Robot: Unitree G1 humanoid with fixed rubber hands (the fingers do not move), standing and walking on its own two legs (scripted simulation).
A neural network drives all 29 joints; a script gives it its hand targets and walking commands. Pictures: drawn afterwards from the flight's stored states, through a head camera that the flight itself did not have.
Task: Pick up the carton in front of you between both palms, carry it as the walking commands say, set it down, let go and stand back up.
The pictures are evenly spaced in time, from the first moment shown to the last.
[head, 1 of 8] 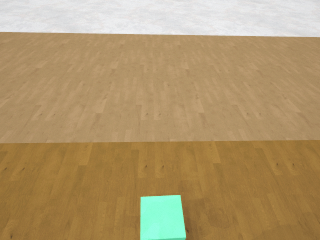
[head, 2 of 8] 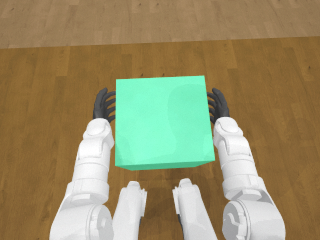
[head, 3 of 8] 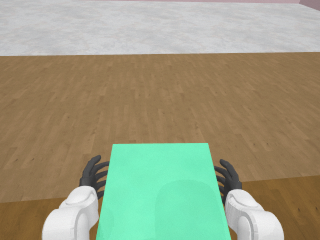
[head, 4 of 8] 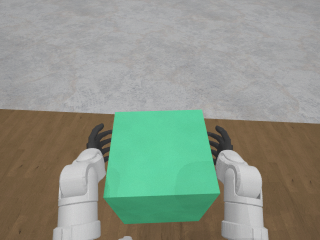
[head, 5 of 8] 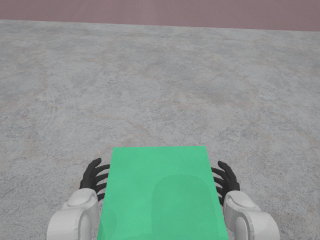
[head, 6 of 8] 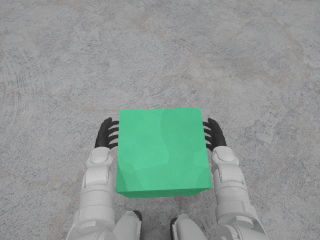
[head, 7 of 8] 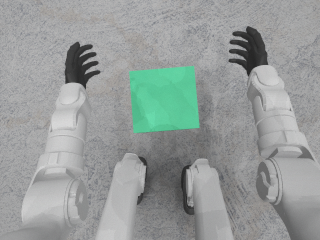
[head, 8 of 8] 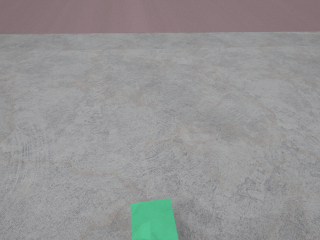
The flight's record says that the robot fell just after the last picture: no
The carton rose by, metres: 0.69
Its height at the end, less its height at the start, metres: -0.31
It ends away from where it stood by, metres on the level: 5.44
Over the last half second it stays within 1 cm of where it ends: yes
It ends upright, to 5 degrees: yes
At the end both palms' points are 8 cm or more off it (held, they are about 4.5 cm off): yes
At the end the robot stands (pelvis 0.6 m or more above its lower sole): yes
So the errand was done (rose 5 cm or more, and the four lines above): yes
